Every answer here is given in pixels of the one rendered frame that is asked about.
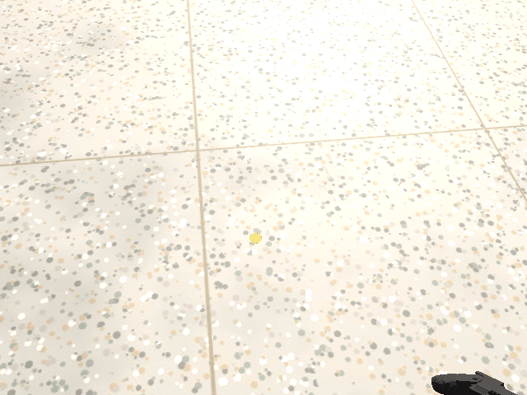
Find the right robot hand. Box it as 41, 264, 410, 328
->
431, 371, 518, 395

